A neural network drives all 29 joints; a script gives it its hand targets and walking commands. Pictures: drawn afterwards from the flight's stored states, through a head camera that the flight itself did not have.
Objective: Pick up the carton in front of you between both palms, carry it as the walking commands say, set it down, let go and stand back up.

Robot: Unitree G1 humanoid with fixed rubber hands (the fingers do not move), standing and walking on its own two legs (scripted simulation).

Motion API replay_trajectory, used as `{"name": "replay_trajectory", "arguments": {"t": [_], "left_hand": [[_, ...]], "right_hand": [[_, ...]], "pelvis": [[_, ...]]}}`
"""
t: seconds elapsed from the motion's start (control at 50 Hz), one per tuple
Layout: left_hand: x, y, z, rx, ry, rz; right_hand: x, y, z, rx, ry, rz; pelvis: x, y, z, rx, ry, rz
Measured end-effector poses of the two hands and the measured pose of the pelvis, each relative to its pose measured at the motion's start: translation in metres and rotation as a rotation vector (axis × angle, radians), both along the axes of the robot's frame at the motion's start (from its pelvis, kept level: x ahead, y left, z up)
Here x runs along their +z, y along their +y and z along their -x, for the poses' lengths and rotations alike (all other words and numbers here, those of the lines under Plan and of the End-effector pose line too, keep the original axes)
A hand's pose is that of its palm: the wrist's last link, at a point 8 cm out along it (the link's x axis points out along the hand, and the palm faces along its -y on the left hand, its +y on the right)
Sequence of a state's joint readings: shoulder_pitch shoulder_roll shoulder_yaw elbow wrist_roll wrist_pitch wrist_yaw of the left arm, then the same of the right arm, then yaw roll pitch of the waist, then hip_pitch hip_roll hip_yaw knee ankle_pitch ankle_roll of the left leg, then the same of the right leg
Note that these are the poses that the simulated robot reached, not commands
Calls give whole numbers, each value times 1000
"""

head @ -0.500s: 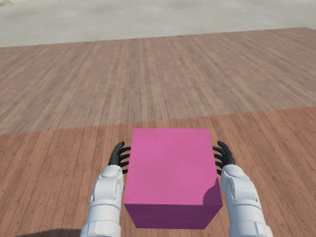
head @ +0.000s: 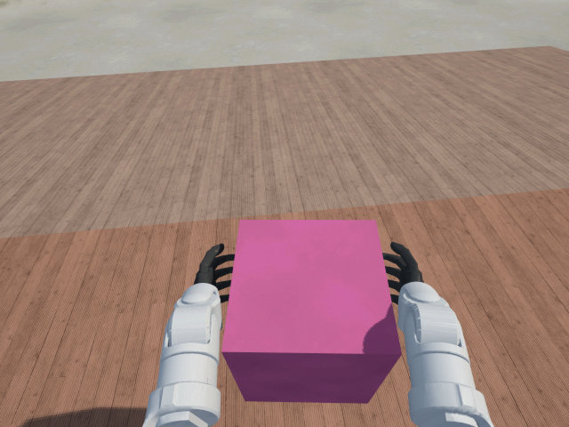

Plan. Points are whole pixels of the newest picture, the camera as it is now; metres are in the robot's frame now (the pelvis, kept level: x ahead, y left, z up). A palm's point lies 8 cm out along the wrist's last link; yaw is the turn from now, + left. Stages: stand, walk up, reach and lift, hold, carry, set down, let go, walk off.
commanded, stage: reach and lift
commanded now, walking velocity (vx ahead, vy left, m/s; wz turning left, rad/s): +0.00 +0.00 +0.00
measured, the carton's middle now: (306, 315) +0.30 +0.00 -0.04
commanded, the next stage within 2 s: hold in 0.54 s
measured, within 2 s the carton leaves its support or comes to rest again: neither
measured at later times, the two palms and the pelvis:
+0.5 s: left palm (205, 288) +0.30 +0.15 +0.04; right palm (410, 288) +0.30 -0.15 +0.04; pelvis +0.02 +0.00 +0.01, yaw +0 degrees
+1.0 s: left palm (201, 293) +0.29 +0.15 +0.05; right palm (416, 292) +0.29 -0.15 +0.05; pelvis +0.00 +0.00 +0.00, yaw +0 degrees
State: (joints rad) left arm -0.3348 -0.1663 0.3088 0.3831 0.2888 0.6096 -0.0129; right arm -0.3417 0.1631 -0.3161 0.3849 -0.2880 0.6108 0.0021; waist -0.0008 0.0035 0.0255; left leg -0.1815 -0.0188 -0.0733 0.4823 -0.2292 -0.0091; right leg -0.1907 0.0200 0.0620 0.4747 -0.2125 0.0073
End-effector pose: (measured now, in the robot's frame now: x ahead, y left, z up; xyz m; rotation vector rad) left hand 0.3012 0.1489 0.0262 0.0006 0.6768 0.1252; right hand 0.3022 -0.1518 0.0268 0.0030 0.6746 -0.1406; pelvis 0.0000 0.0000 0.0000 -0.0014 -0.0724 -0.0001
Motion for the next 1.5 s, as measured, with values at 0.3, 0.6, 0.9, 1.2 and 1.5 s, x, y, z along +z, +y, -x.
{"name": "replay_trajectory", "arguments": {"t": [0.3,0.6,0.9,1.2,1.5], "left_hand": [[6,1,-3,-18,6,-24],[14,1,1,-21,-4,-25],[23,0,16,-15,1,-19],[25,1,11,-4,-13,-9],[30,2,-2,-3,-21,-13]], "right_hand": [[5,1,-3,18,7,22],[14,1,2,19,-4,25],[22,1,16,13,1,16],[25,1,11,8,-13,6],[30,3,-3,16,-22,18]], "pelvis": [[5,0,-16,0,-11,0],[6,1,-16,-3,-30,-1],[5,1,-4,-5,-68,-1],[5,0,-2,-3,-64,-1],[2,0,-23,10,46,2]]}}
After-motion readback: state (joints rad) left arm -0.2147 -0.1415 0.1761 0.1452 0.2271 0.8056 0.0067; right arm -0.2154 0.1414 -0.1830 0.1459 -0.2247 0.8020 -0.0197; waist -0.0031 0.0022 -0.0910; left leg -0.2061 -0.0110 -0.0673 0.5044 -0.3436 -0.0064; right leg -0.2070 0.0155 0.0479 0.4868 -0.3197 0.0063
